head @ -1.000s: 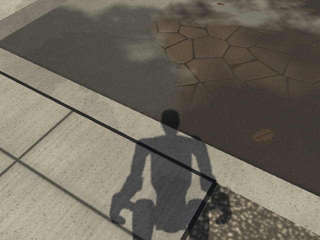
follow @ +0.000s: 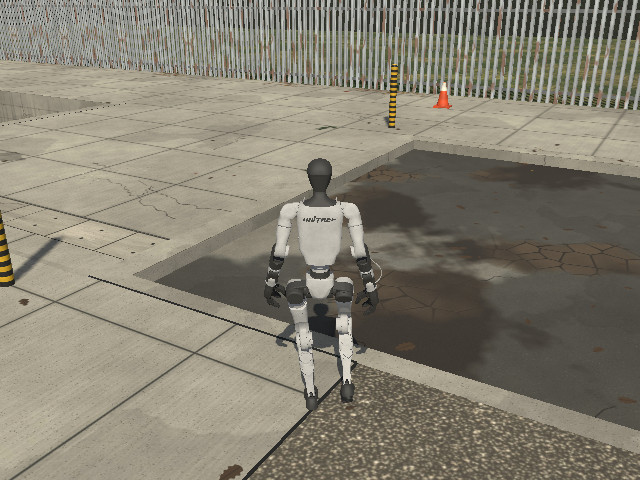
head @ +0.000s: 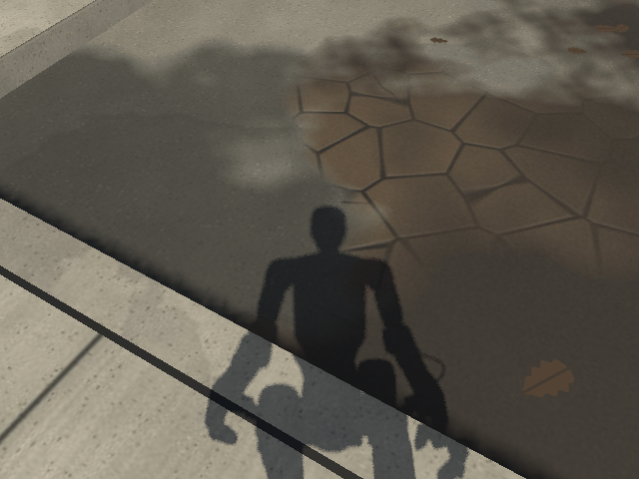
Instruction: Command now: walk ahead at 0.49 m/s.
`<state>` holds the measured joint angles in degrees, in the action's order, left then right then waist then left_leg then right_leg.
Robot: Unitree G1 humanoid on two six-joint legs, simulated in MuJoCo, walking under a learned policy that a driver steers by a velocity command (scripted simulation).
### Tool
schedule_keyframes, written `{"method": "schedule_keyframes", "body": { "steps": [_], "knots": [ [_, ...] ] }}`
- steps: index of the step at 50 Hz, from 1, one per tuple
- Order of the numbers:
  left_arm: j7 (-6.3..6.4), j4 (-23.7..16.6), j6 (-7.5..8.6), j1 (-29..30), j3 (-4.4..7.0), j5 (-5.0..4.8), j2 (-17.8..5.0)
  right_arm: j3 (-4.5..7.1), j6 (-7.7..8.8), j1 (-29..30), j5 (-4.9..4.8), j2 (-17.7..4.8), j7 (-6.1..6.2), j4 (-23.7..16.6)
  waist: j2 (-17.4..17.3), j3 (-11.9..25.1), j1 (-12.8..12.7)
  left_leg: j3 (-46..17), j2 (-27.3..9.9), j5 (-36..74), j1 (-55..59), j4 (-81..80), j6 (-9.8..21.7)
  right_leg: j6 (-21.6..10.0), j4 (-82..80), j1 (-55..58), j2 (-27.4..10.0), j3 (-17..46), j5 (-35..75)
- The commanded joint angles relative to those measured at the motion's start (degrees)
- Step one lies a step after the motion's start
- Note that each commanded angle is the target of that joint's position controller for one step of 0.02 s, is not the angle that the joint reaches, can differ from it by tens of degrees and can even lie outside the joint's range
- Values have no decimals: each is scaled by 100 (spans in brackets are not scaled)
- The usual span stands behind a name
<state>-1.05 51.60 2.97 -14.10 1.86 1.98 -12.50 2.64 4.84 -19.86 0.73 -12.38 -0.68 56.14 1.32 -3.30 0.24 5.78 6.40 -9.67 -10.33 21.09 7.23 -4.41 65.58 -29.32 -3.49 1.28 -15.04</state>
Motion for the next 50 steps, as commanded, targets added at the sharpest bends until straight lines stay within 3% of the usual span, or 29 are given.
{"method": "schedule_keyframes", "body": {
  "steps": [1,8,12,14,16,17,18,19,20,21,22,23,25,27,31,38,42,45,46,47,48,49,50],
  "knots": [
    [-44,-188,-89,-174,48,21,-258,57,149,-272,-25,-479,8,-131,-276,-225,-153,-1607,-1701,313,-206,-1613,690,147,-447,-493,-327,-51,549],
    [-82,-626,-94,1316,-3,-43,-178,-15,116,-1078,-43,-436,65,105,-406,-289,272,-1105,-1556,1510,784,-1468,378,282,-2227,-1026,-187,-398,1767],
    [-81,-843,-67,1926,-17,-51,-175,-47,73,-1407,34,-445,140,252,-482,-372,438,-1051,-1709,2198,1478,-1158,453,194,-2820,-1072,1,-534,1518],
    [-82,-929,-26,2032,-4,-59,-211,-30,56,-1415,75,-529,183,304,-539,-405,401,-1059,-1849,2601,1737,-950,468,69,-3056,-938,90,-562,1133],
    [-48,-859,22,1661,39,-67,-275,-5,44,-1200,80,-635,213,299,-599,-244,143,-908,-1871,3770,1722,-433,347,-132,-3380,-152,322,-658,668],
    [-7,-663,58,1066,96,-64,-360,16,31,-1109,77,-711,219,304,-625,55,-109,-836,-1813,4511,1664,203,260,-243,-3513,609,513,-692,533],
    [46,-320,113,35,181,-41,-488,24,8,-996,47,-750,213,294,-484,565,-554,-650,-1624,4607,1362,1283,146,-399,-3878,1812,664,-743,732],
    [125,-54,176,-1025,310,91,-867,-28,18,-928,-4,-608,195,157,-211,1227,-943,-484,-1376,3050,179,2843,39,-676,-3902,3424,-206,171,407],
    [133,-17,169,-1456,439,189,-1425,-155,16,-1524,-220,49,136,10,1052,2072,-691,-119,-370,-1104,-1949,5163,-273,-1420,-4265,5085,-2079,3020,129],
    [64,21,80,-1269,426,-85,-1218,23,14,-1398,-93,-557,150,106,515,2082,-701,-925,-297,-1809,-2478,5843,-189,-1541,-4856,4766,-2040,3867,-61],
    [53,-27,73,-622,345,-139,-955,73,26,-845,-61,-640,140,-88,345,1055,-406,-968,-628,-1281,-2779,5765,-165,-1350,-4977,3923,-1795,2808,12],
    [25,-74,120,-266,267,-133,-625,59,53,-481,-50,-571,120,-183,97,570,-317,-908,-805,-925,-2661,5467,-171,-1214,-5182,3172,-1561,2175,645],
    [49,58,210,-164,158,-121,-270,63,-81,-482,72,-383,68,-167,144,270,68,-885,-1058,-719,-2139,4846,-242,-829,-5375,2293,-1052,1287,1424],
    [46,211,309,-432,133,-129,-236,51,-228,-522,99,-194,-2,-129,166,262,178,-787,-1045,-589,-1941,4551,-330,-761,-5501,2067,-885,939,1838],
    [47,440,351,-933,135,-177,-408,55,-359,359,114,-234,-39,-415,201,-55,142,-604,-1195,249,-2630,3855,-472,-695,-5775,2079,-730,559,1985],
    [151,697,344,-1646,49,-211,-417,-47,-267,1892,29,-212,-63,-896,177,-291,-237,-252,-1045,1417,-2595,1783,-448,-525,-5853,2622,-602,199,2712],
    [213,824,264,-1767,48,-102,-497,-44,-227,2347,7,-292,-57,-1077,295,-329,-293,-191,-874,892,-2316,1273,-340,-619,-5633,3211,-759,125,3112],
    [259,800,195,-1559,102,-31,-622,21,-172,1837,22,-414,-25,-948,250,-167,-21,-184,-674,-125,-1775,1113,-129,-648,-4912,3640,-918,70,4306],
    [261,785,178,-1451,120,-22,-683,76,-135,1273,19,-481,8,-755,221,44,192,-101,-490,-223,-1101,831,-23,-575,-4335,3578,-845,3,4871],
    [254,750,162,-1284,116,-67,-685,135,-65,436,56,-562,58,-462,20,496,556,-136,-442,113,16,481,132,-446,-3301,3229,-639,-160,4868],
    [255,557,175,-1263,71,-124,-561,257,-10,-573,198,-1003,116,-268,-517,1219,857,-1355,-1535,324,1562,435,488,-297,-1633,2076,-342,-374,3192],
    [163,607,144,-2108,-13,-269,-17,361,-43,-808,148,-1347,90,-217,-1705,1859,498,-3868,-2907,-14,2958,-5,1438,-18,413,33,813,-577,-1381],
    [201,706,121,-1831,158,-111,-637,286,-100,-458,-88,-997,11,-228,-763,1423,435,-3900,-2707,217,2482,-268,1371,-114,772,-506,630,213,-1436]
  ]
}}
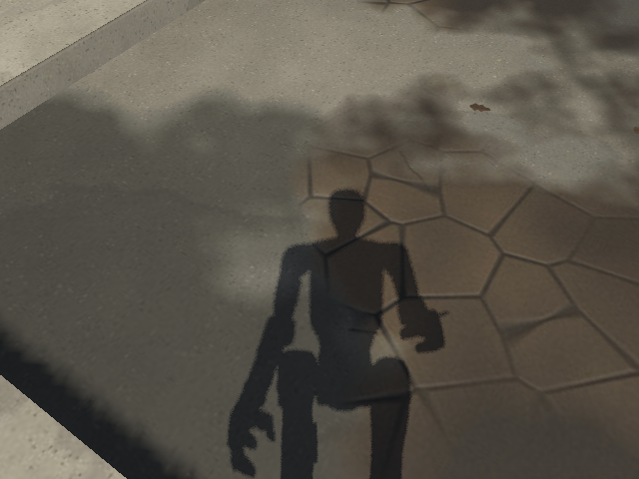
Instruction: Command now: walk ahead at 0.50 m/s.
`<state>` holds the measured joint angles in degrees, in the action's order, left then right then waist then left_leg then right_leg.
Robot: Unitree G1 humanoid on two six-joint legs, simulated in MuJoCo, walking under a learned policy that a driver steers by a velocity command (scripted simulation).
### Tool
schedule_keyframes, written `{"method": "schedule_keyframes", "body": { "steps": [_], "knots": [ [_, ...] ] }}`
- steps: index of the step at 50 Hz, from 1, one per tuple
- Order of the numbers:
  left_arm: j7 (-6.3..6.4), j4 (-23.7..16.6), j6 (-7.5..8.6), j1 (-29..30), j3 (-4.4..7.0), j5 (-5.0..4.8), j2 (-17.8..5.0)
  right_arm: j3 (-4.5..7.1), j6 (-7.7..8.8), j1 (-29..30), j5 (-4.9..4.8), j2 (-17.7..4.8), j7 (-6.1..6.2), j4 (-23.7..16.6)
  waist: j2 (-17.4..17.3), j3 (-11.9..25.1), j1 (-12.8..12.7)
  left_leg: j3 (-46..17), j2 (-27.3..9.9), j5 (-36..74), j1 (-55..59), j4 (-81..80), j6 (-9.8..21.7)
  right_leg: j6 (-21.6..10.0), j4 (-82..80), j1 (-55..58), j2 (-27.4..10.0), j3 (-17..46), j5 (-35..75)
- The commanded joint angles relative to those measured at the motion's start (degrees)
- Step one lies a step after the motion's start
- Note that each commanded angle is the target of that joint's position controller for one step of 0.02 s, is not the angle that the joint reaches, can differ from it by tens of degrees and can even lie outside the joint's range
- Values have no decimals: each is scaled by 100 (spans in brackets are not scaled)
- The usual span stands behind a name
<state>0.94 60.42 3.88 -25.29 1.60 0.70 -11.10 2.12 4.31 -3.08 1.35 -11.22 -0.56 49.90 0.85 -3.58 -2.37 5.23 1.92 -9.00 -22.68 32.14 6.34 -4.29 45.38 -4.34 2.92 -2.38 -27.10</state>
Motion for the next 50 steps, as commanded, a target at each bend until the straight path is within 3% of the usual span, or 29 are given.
{"method": "schedule_keyframes", "body": {
  "steps": [1,2,4,6,8,9,10,11,12,15,18,22,27,30,31,32,33,34,35,36,37,38,39,40,41,42,45,47,50],
  "knots": [
    [-31,-351,66,-221,224,3,-810,279,-41,-1572,-137,-955,-22,268,-500,790,505,-3022,-2148,558,2979,-1524,1333,-148,2666,-3073,-271,689,287],
    [-47,-397,68,72,219,-6,-729,227,-1,-1286,-90,-728,-46,229,-244,452,390,-2508,-1973,1101,2333,-1721,1187,-118,2369,-2860,-463,715,598],
    [-110,-416,-100,215,236,116,-614,146,49,-1228,-102,-508,13,289,-294,234,177,-1858,-1617,1378,1699,-2035,835,45,1738,-2418,-639,677,721],
    [-158,-484,-285,277,239,207,-501,184,128,-1550,-105,-673,29,470,-278,243,107,-1589,-1530,1633,1512,-2235,811,200,1451,-2172,-591,514,820],
    [-223,-590,-392,455,254,195,-469,246,189,-1729,-15,-907,20,524,-312,158,83,-1393,-1429,1202,1471,-2367,842,230,1301,-2447,-667,459,1503],
    [-240,-726,-399,810,300,116,-537,230,233,-1778,-20,-906,13,528,-262,-29,112,-1300,-1271,987,1518,-2457,754,239,1025,-2839,-678,484,1949],
    [-249,-894,-384,1198,332,113,-576,169,296,-1936,-42,-744,26,652,-270,-119,159,-1324,-1294,991,1777,-2427,602,263,691,-3193,-758,727,2216],
    [-271,-967,-383,1300,328,58,-548,183,318,-1993,-66,-823,36,672,-337,-175,160,-1209,-1176,795,1689,-2516,574,297,325,-3250,-719,621,2566],
    [-285,-1036,-380,1466,331,114,-570,183,321,-2018,-89,-812,55,756,-445,-185,172,-1179,-1142,625,1719,-2425,536,316,53,-3290,-731,635,2993],
    [-274,-1091,-386,1678,350,125,-629,147,268,-2279,-74,-817,143,800,-412,-50,267,-1181,-1133,510,1816,-2077,616,322,-229,-3338,-714,616,3615],
    [-267,-1279,-371,2147,366,175,-712,130,204,-2635,19,-817,211,876,-357,-232,424,-1404,-1313,335,2152,-1622,776,245,-238,-4033,-805,718,3715],
    [-366,-1537,-250,2759,348,218,-729,123,192,-3018,137,-835,299,876,-293,-462,684,-1562,-1388,121,2390,-962,805,180,-483,-4566,-842,728,3982],
    [-469,-1802,-81,3475,223,42,-513,106,132,-3103,190,-784,338,815,-108,-731,1049,-1428,-1214,-160,2032,-417,612,178,-1659,-3837,-886,310,4666],
    [-441,-1612,-59,3191,194,7,-510,90,78,-3053,173,-764,337,825,-87,-708,1054,-1161,-970,284,1904,177,406,76,-2449,-2666,-899,226,4931],
    [-395,-1420,-31,2713,219,73,-607,83,60,-3103,176,-815,322,854,22,-509,890,-1062,-902,880,2121,817,393,-2,-2726,-2202,-881,225,4984],
    [-312,-1139,-30,1943,297,146,-809,123,55,-3100,133,-947,306,884,68,-54,596,-999,-795,1703,2171,1749,384,-55,-2666,-1369,-636,-26,4685],
    [-259,-651,-10,637,382,236,-961,139,7,-3011,42,-995,290,921,288,554,-30,-707,-585,1955,1748,3368,287,-120,-2864,123,-537,-271,4977],
    [-295,-326,18,-302,470,349,-1215,151,-12,-2965,-74,-847,255,966,636,901,-516,-321,13,-848,254,5632,121,-346,-2561,1777,-1102,167,5918],
    [-331,-257,96,-749,505,315,-1603,123,19,-3855,-376,-446,340,973,1408,2031,-23,-785,304,-4068,-1689,7734,-126,-641,-94,4068,-2427,1194,9414],
    [-381,-413,89,-969,528,99,-1519,116,81,-3403,-555,-817,407,737,1099,2899,-631,-1145,208,-3428,-2833,7862,-99,-1185,-413,4809,-3101,2220,8481],
    [-286,-524,29,-458,560,96,-1504,104,56,-2779,-409,-855,418,569,867,2707,-568,-865,-170,-2720,-3215,7637,-147,-1362,-1373,3936,-3108,2481,5350],
    [-175,-733,12,376,383,165,-927,110,28,-1992,-145,-908,291,483,-99,1630,-363,-680,-430,-1831,-2663,6574,-170,-898,-2395,2074,-2343,1910,3279],
    [-69,-705,90,546,390,218,-1069,134,-20,-2113,-84,-682,219,397,759,1433,-118,-793,-462,-1361,-2495,6575,-215,-1167,-2490,1285,-2844,2242,3205],
    [-80,-714,185,702,272,141,-744,154,-105,-2162,120,-788,148,472,213,1023,166,-974,-726,-964,-1929,5593,-233,-979,-2703,303,-2621,1959,3458],
    [-74,-593,239,875,229,66,-698,133,-235,-1871,115,-506,45,358,181,305,448,-951,-807,-819,-1361,4386,-400,-808,-3235,-1006,-2299,1380,2987],
    [-84,-561,302,1008,263,81,-774,83,-305,-1727,155,-331,-41,337,266,118,499,-822,-782,-531,-1040,3938,-469,-754,-3482,-1420,-2012,1128,2898],
    [-113,-541,365,1039,209,54,-585,16,-240,-1372,72,-196,-163,146,535,209,616,-661,-822,569,-754,2287,-319,-668,-3386,-1274,-1672,100,4412],
    [-136,-587,366,1009,217,28,-657,-29,-217,-1007,-5,-197,-192,49,440,298,531,-437,-737,958,-436,1475,-173,-598,-3485,-1008,-1628,-186,4397],
    [-83,-475,261,575,239,4,-746,-17,-234,-268,-16,-355,-215,-218,246,68,290,-238,-691,903,-730,947,-12,-502,-3594,-212,-1832,-282,3946]
  ]
}}
Over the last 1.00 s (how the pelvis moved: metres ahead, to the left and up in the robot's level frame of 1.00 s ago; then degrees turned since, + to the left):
0.52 -0.04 -0.01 1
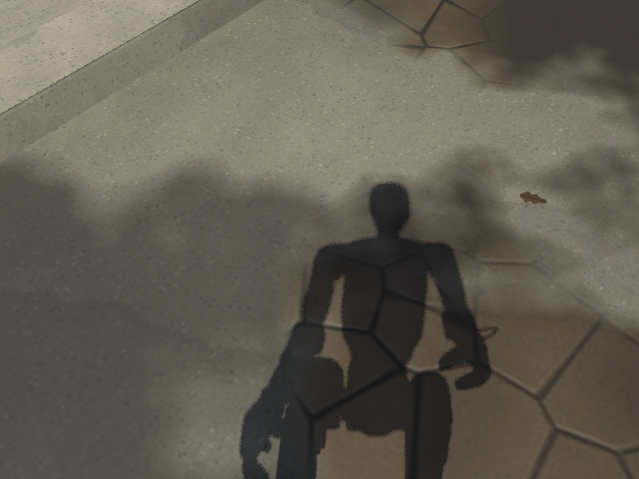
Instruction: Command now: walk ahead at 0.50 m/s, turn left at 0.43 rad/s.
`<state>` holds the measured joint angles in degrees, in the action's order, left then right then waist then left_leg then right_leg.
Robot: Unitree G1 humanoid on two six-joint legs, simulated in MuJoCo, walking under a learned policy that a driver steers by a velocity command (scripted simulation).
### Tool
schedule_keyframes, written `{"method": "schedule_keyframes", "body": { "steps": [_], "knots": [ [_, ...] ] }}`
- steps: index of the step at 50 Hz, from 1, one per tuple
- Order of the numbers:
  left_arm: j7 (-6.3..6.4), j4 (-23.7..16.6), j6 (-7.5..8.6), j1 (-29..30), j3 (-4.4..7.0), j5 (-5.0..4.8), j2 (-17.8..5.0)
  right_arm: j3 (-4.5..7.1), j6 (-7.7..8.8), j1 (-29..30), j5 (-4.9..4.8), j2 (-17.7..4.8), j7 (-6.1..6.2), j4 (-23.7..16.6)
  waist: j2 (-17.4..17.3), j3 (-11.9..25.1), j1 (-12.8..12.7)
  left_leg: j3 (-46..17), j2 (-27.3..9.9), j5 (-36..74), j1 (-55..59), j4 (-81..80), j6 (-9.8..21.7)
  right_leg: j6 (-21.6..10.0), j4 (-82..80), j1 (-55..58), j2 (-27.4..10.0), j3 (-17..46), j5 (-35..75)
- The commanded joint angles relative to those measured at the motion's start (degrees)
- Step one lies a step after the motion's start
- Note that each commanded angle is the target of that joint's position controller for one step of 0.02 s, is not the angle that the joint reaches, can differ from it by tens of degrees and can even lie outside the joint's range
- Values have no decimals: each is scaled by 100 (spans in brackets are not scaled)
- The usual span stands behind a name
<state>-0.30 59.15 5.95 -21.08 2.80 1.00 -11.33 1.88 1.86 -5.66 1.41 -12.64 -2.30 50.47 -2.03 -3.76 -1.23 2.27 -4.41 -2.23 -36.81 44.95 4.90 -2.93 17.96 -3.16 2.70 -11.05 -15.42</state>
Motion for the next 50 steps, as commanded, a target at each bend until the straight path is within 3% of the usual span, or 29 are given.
{"method": "schedule_keyframes", "body": {
  "steps": [1,3,5,6,7,8,9,10,11,12,13,15,18,23,29,31,33,34,35,36,37,38,39,40,42,44,46,48,50],
  "knots": [
    [62,-299,10,1,130,-1,-759,21,12,211,-4,-253,-52,-362,457,-27,108,103,-35,55,521,-486,183,-605,-817,-26,-1875,536,2654],
    [100,-234,-72,-224,153,62,-855,58,9,474,39,-306,-85,-478,411,-147,7,268,104,-471,392,-705,297,-542,-556,472,-1939,388,2807],
    [115,-242,-139,-229,193,102,-1012,110,10,316,65,-341,-73,-465,473,-8,96,520,424,-1119,823,-908,440,-461,200,719,-1911,134,4051],
    [113,-265,-190,-207,204,99,-1078,160,28,-93,71,-389,-55,-353,486,232,266,650,670,-1266,1343,-1099,541,-414,968,723,-1853,-22,4639],
    [106,-342,-240,-136,198,77,-1089,255,70,-924,97,-536,-17,-97,333,655,627,543,840,-1148,2419,-1487,717,-280,2157,308,-1681,-236,4655],
    [87,-604,-251,-67,141,64,-925,449,109,-1980,182,-1132,74,119,-359,1366,1009,-1054,-199,-1589,3941,-1804,1141,-46,4089,-951,-1442,-359,3003],
    [-52,-1023,-200,-122,46,11,-415,556,74,-1891,66,-1688,125,34,-1590,1677,602,-4268,-1655,-1519,5300,-2725,2019,260,5985,-3411,-106,82,-1755],
    [-43,-1093,-181,673,142,99,-920,525,4,-1871,-88,-1508,146,57,-448,1305,796,-4051,-1459,-1482,5153,-2927,1785,173,6123,-4103,-375,1132,-1390],
    [-67,-1199,-110,866,124,3,-846,478,-7,-1496,-106,-1323,197,41,-271,682,590,-3250,-1338,-909,4519,-2918,1585,135,5824,-4202,-648,1175,-767],
    [-39,-1114,-54,746,112,-14,-831,422,10,-1198,-108,-1071,205,-15,119,380,356,-2693,-1058,-63,3852,-2998,1365,151,5264,-3804,-815,1191,-430],
    [-10,-1073,-105,690,118,55,-817,396,46,-972,-141,-978,227,-77,189,291,165,-2282,-798,467,3432,-3059,1224,214,4929,-3421,-895,1209,-352],
    [-18,-1049,-307,537,106,162,-727,346,151,-895,-177,-864,224,-118,138,426,-28,-1888,-531,1059,3057,-3146,1161,360,4554,-2890,-885,1180,-286],
    [-54,-1223,-439,910,95,151,-651,401,211,-1201,-181,-1068,226,-65,114,322,13,-1724,-334,1024,2933,-3319,1151,540,3964,-3070,-830,1077,156],
    [-72,-1642,-440,1979,80,120,-709,412,182,-1794,-147,-1063,228,0,-53,97,401,-1896,-252,744,3305,-3361,972,660,2854,-3644,-752,1123,1114],
    [-116,-2067,-338,2721,3,44,-815,415,164,-2156,-58,-1137,295,15,-239,38,615,-2193,-333,1530,3848,-2882,832,456,1854,-3476,-463,1170,1268],
    [-103,-2060,-281,2402,19,27,-944,439,166,-1951,-51,-1236,334,-70,-318,73,403,-2309,-375,1827,3757,-2637,645,314,1448,-2805,-371,1224,1019],
    [-10,-1761,-203,1305,113,17,-1163,466,202,-1624,-47,-1370,300,-176,-220,512,-86,-2206,-118,2837,3344,-1645,381,139,1084,-1161,-50,1061,650],
    [64,-1584,-124,495,187,71,-1346,447,245,-1531,-102,-1308,243,-209,106,1004,-502,-1924,276,2486,2877,-447,247,-14,792,48,-371,1309,714],
    [169,-1591,-104,-412,273,211,-1796,305,290,-1673,-145,-786,211,-415,826,1954,-714,-1460,665,407,2121,1257,167,-242,633,1339,-1872,2837,-646],
    [155,-1643,-186,-1,358,258,-2186,254,255,-2427,-291,-496,209,-567,2297,2205,-55,-988,1401,-3085,467,2424,33,-875,-342,1995,-2948,5642,-954],
    [119,-1751,-250,484,269,156,-1558,292,141,-2220,-70,-961,271,-339,1069,1360,62,-1028,772,-2570,76,2884,101,-837,-380,1162,-2747,5380,-1682],
    [99,-1812,-251,826,152,97,-1088,313,111,-1786,-33,-1003,206,-357,426,680,54,-935,552,-1972,170,2686,73,-718,-436,369,-2426,4268,-1357],
    [82,-1770,-236,930,100,116,-921,293,93,-1578,-40,-890,160,-409,298,404,99,-867,382,-1690,313,2451,21,-612,-540,-74,-2141,3436,-466],
    [79,-1654,-195,781,68,107,-865,277,63,-1461,41,-806,106,-437,512,301,97,-862,295,-1592,462,2231,-12,-562,-609,-332,-1892,2926,223],
    [18,-1408,-63,475,43,61,-837,220,4,-1542,76,-627,37,-424,803,359,168,-878,380,-1542,690,2044,-68,-604,-664,-486,-1649,2408,1310],
    [-39,-1245,38,288,56,-9,-906,196,-10,-1364,86,-598,13,-495,799,363,230,-844,423,-1466,436,1797,-123,-770,-712,-326,-1610,2165,1943],
    [-57,-1142,33,209,60,-72,-941,147,0,-849,157,-611,-21,-681,733,248,236,-482,171,-1127,57,1288,-261,-907,-876,-206,-1558,2037,2082],
    [-62,-1050,-13,72,46,-84,-900,40,40,-229,144,-474,-52,-875,687,141,112,-212,73,-740,140,463,-431,-896,-939,-343,-1333,1818,2162],
    [-59,-955,-42,-104,84,-69,-1022,-56,71,229,79,-350,-77,-1007,741,81,-7,-57,160,-451,543,-323,-530,-825,-889,-536,-1203,1681,2297]
  ]
}}
Over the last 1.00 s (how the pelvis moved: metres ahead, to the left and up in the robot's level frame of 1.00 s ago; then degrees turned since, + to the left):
0.55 -0.08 -0.13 6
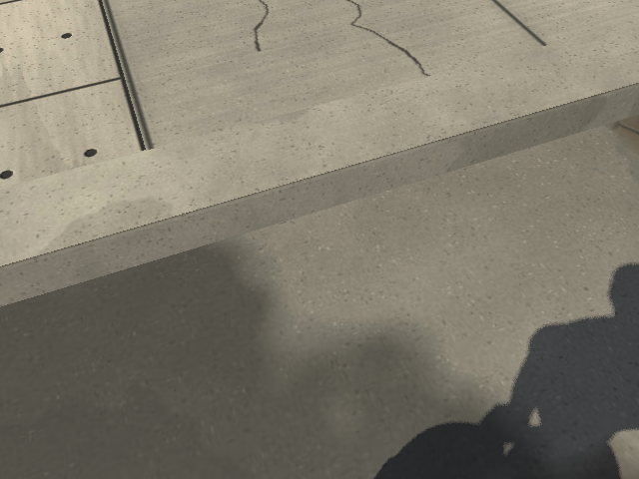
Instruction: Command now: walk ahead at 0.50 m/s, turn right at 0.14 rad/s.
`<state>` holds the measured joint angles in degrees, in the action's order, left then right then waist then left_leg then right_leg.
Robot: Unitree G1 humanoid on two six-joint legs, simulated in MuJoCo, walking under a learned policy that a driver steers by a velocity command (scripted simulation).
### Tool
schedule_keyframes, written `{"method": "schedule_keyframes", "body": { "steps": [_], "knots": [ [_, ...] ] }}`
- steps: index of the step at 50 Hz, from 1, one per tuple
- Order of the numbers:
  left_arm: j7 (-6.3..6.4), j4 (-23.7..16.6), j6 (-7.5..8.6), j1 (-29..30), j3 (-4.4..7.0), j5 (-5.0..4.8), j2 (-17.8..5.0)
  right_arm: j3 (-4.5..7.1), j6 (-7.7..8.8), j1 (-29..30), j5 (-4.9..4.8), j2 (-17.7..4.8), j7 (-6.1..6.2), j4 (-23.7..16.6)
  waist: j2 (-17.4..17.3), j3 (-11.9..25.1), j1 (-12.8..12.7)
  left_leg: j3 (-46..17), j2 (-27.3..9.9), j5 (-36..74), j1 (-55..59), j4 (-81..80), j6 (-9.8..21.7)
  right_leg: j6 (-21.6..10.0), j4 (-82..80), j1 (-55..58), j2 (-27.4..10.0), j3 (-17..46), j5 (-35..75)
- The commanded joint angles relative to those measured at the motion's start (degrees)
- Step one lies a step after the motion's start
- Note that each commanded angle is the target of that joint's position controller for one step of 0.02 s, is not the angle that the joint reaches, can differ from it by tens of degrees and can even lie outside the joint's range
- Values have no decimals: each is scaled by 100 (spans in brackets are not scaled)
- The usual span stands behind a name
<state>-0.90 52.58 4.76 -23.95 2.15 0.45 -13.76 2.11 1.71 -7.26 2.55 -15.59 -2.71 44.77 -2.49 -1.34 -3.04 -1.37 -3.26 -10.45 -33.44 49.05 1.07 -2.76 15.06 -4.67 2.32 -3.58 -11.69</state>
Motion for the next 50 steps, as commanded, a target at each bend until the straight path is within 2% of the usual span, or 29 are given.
{"method": "schedule_keyframes", "body": {
  "steps": [1,3,5,7,8,9,10,11,12,13,15,18,23,26,29,30,32,33,34,35,36,37,38,39,40,42,44,46,50],
  "knots": [
    [1,-261,62,94,178,-5,-874,-95,99,515,-61,-78,-29,-467,798,-153,135,354,106,426,388,-1000,-171,-821,-528,-387,-1176,950,2022],
    [0,-193,26,-85,210,5,-977,-89,133,679,-86,-194,23,-524,803,-99,83,373,194,437,635,-1331,-151,-779,-325,-233,-1291,1117,2202],
    [16,-170,-13,-98,234,18,-1032,-60,187,640,-99,-306,87,-553,831,-48,158,312,243,225,954,-1623,-63,-714,-49,-102,-1406,1335,2226],
    [34,-182,-48,11,249,-11,-1049,17,285,-135,-61,-443,175,-311,643,235,553,298,378,235,2135,-2328,86,-541,824,-272,-1209,1287,2406],
    [26,-238,-37,15,205,-41,-862,126,368,-901,42,-747,257,-99,248,743,833,-166,-64,70,3293,-2493,267,-409,1947,-763,-840,1028,2006],
    [25,-549,-18,1,89,-135,-384,250,389,-1670,167,-1299,348,-106,-693,1582,1084,-1898,-1673,-794,4695,-2812,598,-208,3692,-1992,-265,535,-27],
    [71,-649,-85,-308,130,-125,-444,335,275,-1640,48,-1547,351,-70,-1325,1639,861,-3518,-2377,-1189,4683,-3432,1018,-214,4699,-3109,156,386,-2010],
    [97,-492,-190,-195,219,-3,-745,210,231,-1260,-41,-972,330,-129,-553,968,680,-3077,-2104,-1634,4078,-3451,998,-283,5155,-3294,-257,705,-1689],
    [34,-472,-212,8,218,8,-638,107,258,-870,-85,-555,306,-181,-300,378,538,-2267,-1769,-1342,3459,-3613,888,-262,5084,-3287,-454,735,-1200],
    [-9,-459,-246,92,213,14,-523,61,290,-667,-91,-363,296,-184,-328,156,416,-1634,-1502,-782,3071,-3794,750,-203,4935,-3131,-584,682,-904],
    [-90,-455,-375,135,234,131,-466,35,378,-661,-120,-259,327,-98,-447,17,259,-850,-1212,132,2735,-3946,634,-63,4889,-2959,-681,609,-590],
    [-175,-640,-478,542,235,138,-370,91,502,-906,-185,-350,331,59,-273,30,201,-236,-1206,1077,2839,-4044,708,60,4901,-3270,-717,554,-97],
    [-281,-1002,-509,1488,176,148,-300,126,489,-1210,-151,-372,328,272,-201,-224,322,582,-1107,1447,2972,-4124,740,173,3927,-3661,-746,388,812],
    [-352,-1232,-487,2089,98,168,-242,170,473,-1348,-151,-511,343,366,-207,-369,462,961,-1134,1588,3038,-4105,681,68,2958,-3345,-694,75,1160],
    [-382,-1423,-474,2454,82,195,-300,215,404,-1611,-144,-642,375,513,-165,-458,566,1209,-1274,2147,3531,-3873,607,-168,2390,-3189,-582,-222,776],
    [-376,-1459,-471,2482,89,205,-325,225,364,-1651,-139,-683,388,550,-175,-440,558,1315,-1295,2634,3701,-3674,569,-269,2253,-3078,-494,-323,549],
    [-321,-1436,-471,2243,134,219,-406,261,285,-1654,-130,-854,416,596,-315,-190,409,1532,-1301,4497,3958,-2873,491,-507,2112,-2517,-126,-575,-79],
    [-280,-1339,-447,1831,186,217,-490,286,223,-1650,-125,-955,421,612,-348,86,217,1595,-1297,5201,4013,-2117,480,-652,2022,-2035,106,-634,-379],
    [-220,-1122,-388,1096,267,230,-606,300,161,-1610,-142,-1023,414,586,-241,537,-109,1671,-1234,5033,3744,-981,414,-817,1668,-1107,328,-597,-343],
    [-123,-814,-348,103,424,291,-968,274,148,-1546,-132,-946,401,460,186,1125,-547,1702,-1091,3582,2646,627,222,-1071,1325,426,-62,170,-509],
    [-43,-870,-364,169,604,258,-1735,112,193,-1756,-172,-184,284,21,1616,1577,-141,1554,-93,-1541,-29,2676,-144,-1841,1022,2274,-1887,3144,-718],
    [-18,-991,-432,-41,625,68,-1787,197,268,-1065,-118,-638,255,-183,880,1888,-463,220,347,-2020,-810,3400,-196,-2085,193,2394,-2231,4752,-484],
    [32,-879,-458,206,587,47,-1647,184,330,-627,-175,-608,229,-326,541,1040,-347,-26,-16,-1370,-1231,3269,-121,-1920,131,1883,-2091,3701,106],
    [59,-850,-435,460,498,8,-1301,138,393,-714,-196,-536,240,-277,282,502,-89,4,-234,-898,-952,2684,-92,-1706,88,1042,-1872,3051,839],
    [76,-872,-393,722,434,2,-1084,147,368,-791,-144,-527,255,-199,155,226,162,-20,-367,-792,-563,2245,-111,-1483,25,423,-1537,2558,1411],
    [73,-924,-300,951,344,-47,-861,143,160,-1059,13,-497,238,-147,282,277,450,-46,-413,-781,78,1836,-240,-1377,-109,-201,-1179,2050,2024],
    [42,-868,-191,791,358,-66,-947,128,18,-1016,35,-390,201,-199,292,280,502,50,-369,-687,96,1500,-347,-1398,-189,-398,-1003,1867,2227],
    [36,-826,-159,575,386,-44,-1056,110,-31,-621,27,-342,181,-345,365,127,399,114,-349,-285,-148,1053,-422,-1339,-326,-491,-903,1864,1934],
    [43,-740,-168,95,391,-47,-1061,84,-23,316,-4,-356,160,-638,534,-81,49,83,-243,564,-599,-59,-476,-1143,-334,-147,-816,2024,1671]
  ]
}}
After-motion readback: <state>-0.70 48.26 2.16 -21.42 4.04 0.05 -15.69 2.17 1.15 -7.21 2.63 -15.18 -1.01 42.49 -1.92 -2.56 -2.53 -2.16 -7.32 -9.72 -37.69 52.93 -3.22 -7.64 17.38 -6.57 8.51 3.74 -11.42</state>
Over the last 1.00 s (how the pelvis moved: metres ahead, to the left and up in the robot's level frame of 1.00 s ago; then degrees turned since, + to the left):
0.53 0.11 0.01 28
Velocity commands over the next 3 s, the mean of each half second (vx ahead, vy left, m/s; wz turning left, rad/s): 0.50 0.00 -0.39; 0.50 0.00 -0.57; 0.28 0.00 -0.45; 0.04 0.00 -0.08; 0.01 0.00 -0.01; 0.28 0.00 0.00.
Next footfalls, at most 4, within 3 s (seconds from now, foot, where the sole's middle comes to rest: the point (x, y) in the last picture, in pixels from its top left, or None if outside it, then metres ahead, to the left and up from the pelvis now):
0.16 left None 0.24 0.12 -0.78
0.70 right None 0.45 -0.15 -0.78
1.22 left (441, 347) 0.80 -0.19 -0.78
1.62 right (503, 426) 0.61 -0.30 -0.78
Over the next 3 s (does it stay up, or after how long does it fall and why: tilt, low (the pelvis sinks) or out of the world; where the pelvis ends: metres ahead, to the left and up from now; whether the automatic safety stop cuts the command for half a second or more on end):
stays up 0.79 -0.28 0.00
